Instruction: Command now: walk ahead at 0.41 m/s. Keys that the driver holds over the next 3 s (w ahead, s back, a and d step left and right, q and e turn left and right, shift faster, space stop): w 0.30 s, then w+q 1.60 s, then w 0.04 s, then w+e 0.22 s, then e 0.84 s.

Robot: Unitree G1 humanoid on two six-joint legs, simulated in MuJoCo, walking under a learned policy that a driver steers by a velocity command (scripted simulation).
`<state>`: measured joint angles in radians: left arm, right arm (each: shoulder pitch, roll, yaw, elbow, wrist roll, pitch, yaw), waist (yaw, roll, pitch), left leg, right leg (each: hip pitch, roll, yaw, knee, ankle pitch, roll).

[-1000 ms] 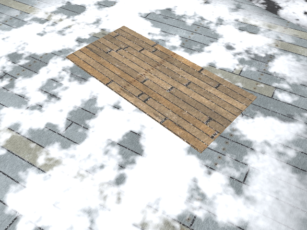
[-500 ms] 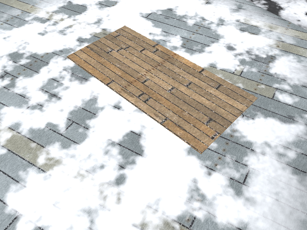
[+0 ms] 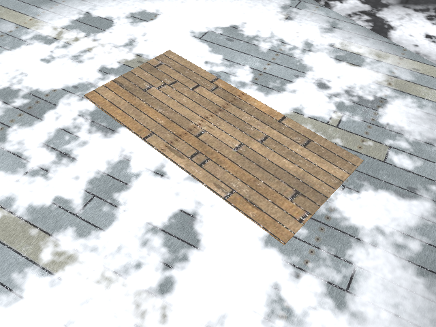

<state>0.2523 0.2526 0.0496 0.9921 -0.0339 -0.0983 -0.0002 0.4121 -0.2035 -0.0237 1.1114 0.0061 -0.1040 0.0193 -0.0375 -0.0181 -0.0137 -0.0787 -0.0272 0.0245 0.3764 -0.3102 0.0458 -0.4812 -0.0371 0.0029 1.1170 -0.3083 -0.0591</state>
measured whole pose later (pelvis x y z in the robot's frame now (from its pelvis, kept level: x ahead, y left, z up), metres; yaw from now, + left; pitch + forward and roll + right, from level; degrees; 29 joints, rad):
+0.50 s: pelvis +0.27 -0.07 +0.00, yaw +4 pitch -1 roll -2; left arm 0.23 0.23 0.05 1.00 0.01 -0.12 -0.03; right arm 0.26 -0.26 -0.06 0.96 0.04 -0.07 -0.02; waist 0.02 0.05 0.03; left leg -0.55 0.09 -0.07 1.15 -0.26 0.06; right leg -0.18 0.06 -0.12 0.34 -0.15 -0.07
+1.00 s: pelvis +0.55 +0.02 -0.01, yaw +20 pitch +1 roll +0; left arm 0.19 0.27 0.05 0.88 -0.02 -0.13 0.00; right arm 0.21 -0.26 -0.08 0.79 0.01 -0.06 0.03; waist -0.01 -0.01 0.05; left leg -0.34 -0.10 0.01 0.48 -0.16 0.11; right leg -0.42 -0.06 0.04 1.22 -0.37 -0.02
